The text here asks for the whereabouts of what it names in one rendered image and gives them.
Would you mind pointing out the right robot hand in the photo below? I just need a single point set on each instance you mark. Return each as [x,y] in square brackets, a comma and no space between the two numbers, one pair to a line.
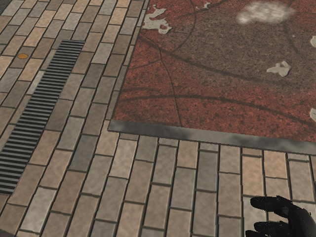
[300,221]

